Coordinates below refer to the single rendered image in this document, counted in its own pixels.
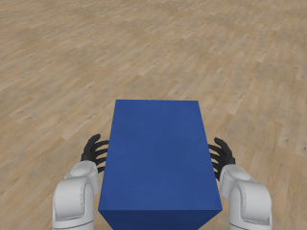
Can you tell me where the robot right forearm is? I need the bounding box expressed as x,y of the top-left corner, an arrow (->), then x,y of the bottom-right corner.
219,164 -> 272,230

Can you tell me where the robot left forearm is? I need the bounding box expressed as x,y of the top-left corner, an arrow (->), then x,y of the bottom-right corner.
52,160 -> 100,230

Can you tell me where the right robot hand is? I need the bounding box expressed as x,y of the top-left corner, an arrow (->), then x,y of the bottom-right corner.
208,137 -> 236,181

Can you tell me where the carton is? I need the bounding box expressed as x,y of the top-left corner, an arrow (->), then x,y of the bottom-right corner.
98,99 -> 223,230

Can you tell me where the left robot hand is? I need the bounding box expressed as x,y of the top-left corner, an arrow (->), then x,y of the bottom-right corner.
81,133 -> 109,173

